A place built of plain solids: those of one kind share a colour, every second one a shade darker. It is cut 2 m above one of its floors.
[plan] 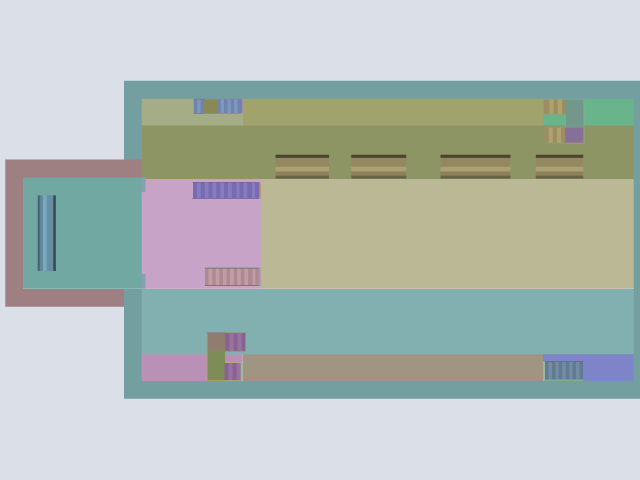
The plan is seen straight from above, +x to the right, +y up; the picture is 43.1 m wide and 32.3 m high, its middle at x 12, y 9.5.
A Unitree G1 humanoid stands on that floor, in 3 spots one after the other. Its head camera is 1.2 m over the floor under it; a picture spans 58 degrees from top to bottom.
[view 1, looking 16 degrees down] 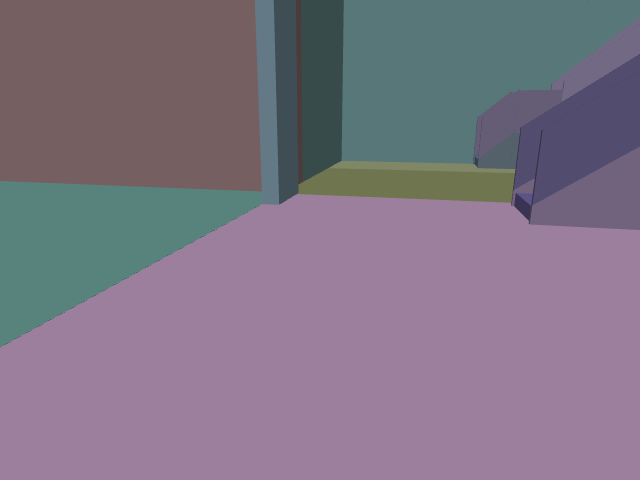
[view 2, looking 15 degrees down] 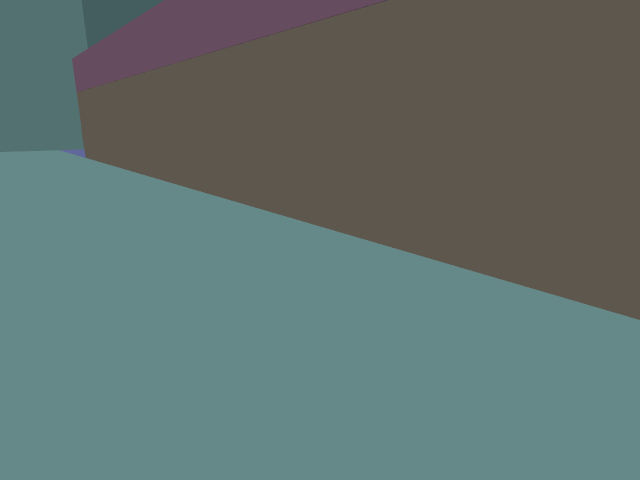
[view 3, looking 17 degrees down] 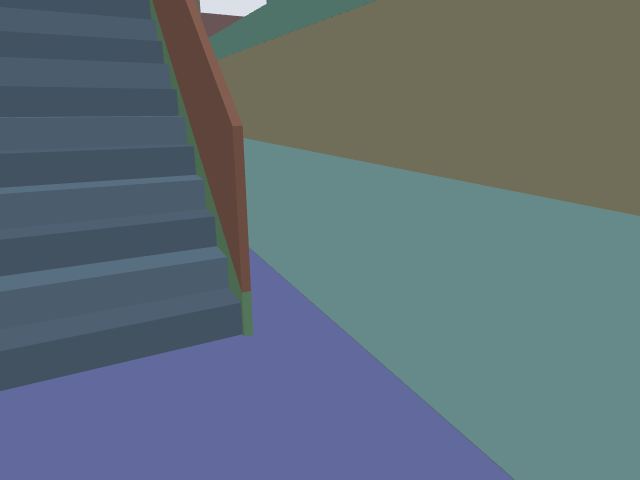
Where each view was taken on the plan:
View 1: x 2.16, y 7.02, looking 103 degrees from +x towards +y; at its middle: floor_hall2a_concrete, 4.35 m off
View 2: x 9.01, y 4.96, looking -38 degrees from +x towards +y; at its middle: floor_hall1a_concrete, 4.64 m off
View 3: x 31.79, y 0.70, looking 153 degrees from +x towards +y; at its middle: floor_hall1a_concrete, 4.10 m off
